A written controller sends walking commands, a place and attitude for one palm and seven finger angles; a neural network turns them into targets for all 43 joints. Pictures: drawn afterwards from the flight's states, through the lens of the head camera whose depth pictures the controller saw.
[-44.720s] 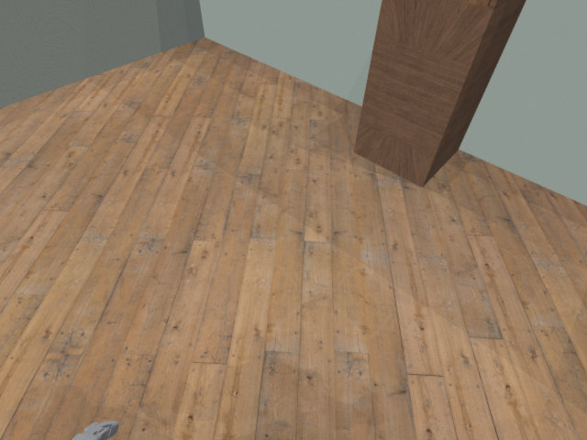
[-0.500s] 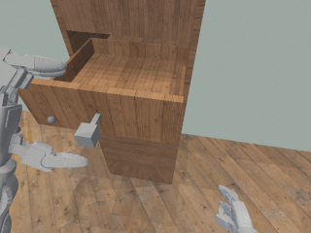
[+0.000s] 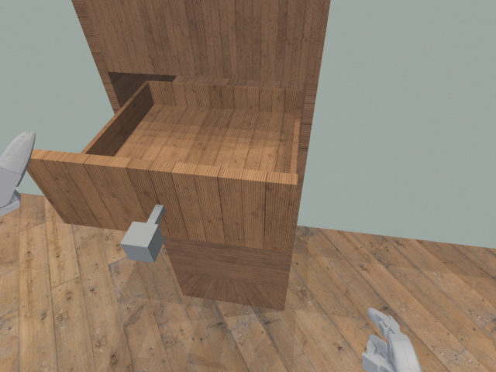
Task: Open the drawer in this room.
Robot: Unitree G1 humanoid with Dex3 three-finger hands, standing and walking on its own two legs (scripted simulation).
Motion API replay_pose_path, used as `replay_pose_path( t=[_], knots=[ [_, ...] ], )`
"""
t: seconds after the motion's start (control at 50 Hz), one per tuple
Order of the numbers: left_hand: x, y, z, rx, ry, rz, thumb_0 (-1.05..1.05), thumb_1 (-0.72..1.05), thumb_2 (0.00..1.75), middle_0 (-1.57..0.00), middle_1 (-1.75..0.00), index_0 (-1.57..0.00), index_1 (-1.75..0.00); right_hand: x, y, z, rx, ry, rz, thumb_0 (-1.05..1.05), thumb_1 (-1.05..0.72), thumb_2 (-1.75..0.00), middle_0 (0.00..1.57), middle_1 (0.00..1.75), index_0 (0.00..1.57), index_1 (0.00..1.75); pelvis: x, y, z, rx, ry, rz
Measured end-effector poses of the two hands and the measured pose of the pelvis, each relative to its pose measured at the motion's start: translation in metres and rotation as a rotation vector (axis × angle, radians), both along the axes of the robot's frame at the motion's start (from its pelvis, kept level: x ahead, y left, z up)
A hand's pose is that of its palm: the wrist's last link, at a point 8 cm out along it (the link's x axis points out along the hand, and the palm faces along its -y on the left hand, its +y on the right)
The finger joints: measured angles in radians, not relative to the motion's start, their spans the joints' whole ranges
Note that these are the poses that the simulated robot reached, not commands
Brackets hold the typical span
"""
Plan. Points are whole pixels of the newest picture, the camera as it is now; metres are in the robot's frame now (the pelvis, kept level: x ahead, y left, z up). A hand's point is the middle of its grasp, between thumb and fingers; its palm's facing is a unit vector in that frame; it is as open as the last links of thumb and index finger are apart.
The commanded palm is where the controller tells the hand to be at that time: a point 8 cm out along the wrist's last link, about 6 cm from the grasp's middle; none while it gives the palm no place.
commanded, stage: draw the hand back to the body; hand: left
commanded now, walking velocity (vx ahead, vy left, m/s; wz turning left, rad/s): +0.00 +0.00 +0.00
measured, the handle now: (149, 230) +0.26 +0.18 +0.15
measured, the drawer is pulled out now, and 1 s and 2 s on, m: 0.27 0.27 0.27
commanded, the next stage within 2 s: step back with the hand held close in 0.28 s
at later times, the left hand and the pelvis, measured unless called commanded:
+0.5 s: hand out of the picture +0.16 +0.24 +0.36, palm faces +0.66 -0.70 -0.27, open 7.4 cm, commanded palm +0.10 +0.27 +0.32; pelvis -0.03 -0.01 +0.00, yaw +0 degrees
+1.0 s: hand out of the picture +0.10 +0.26 +0.36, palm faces +0.71 -0.66 -0.24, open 7.4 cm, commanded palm +0.04 +0.28 +0.32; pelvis -0.10 +0.00 -0.02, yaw -2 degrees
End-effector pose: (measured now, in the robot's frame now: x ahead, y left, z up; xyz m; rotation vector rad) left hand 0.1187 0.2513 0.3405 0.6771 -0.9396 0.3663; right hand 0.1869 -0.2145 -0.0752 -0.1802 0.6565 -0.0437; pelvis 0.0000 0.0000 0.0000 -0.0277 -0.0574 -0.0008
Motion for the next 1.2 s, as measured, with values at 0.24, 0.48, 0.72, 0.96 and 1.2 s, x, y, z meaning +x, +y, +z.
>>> replay_pose_path(
  t=[0.24,0.48,0.72,0.96,1.2],
  knots=[
    [0.015,0.018,-0.04,-0.242,0.153,0.044,0.01,0.81,0.86,-0.21,-0.36,-0.21,-0.35,-0.002,0.005,0.0,0.016,0.006,0.046,0.01,-0.91,-0.9,0.2,0.3,0.21,0.3,-0.011,-0.006,0.001,0.008,-0.002,0.003],
    [-0.013,0.016,0.013,-0.058,-0.083,0.087,0.01,0.87,0.89,-0.21,-0.31,-0.22,-0.3,-0.021,-0.011,0.002,0.011,-0.001,0.0,0.01,-0.91,-0.9,0.2,0.3,0.21,0.3,-0.022,-0.013,0.001,-0.003,0.002,0.007],
    [0.012,-0.012,-0.044,0.057,0.234,-0.085,0.02,0.89,0.9,-0.21,-0.31,-0.21,-0.3,-0.089,-0.043,0.0,-0.056,0.091,-0.172,0.01,-0.91,-0.9,0.2,0.3,0.21,0.3,-0.052,0.001,-0.004,-0.002,0.093,-0.037],
    [-0.066,0.029,0.021,0.104,-0.225,0.08,0.01,0.88,0.9,-0.22,-0.31,-0.22,-0.3,-0.137,-0.018,-0.023,-0.045,0.104,-0.142,0.01,-0.91,-0.9,0.2,0.3,0.2,0.3,-0.089,0.007,-0.015,0.016,0.059,-0.031],
    [-0.1,-0.004,-0.049,0.01,0.128,-0.105,0.02,0.89,0.9,-0.21,-0.31,-0.21,-0.3,-0.2,-0.017,-0.004,-0.068,0.113,-0.142,0.01,-0.91,-0.9,0.21,0.3,0.21,0.3,-0.152,0.01,-0.01,0.018,0.094,-0.023]
  ],
)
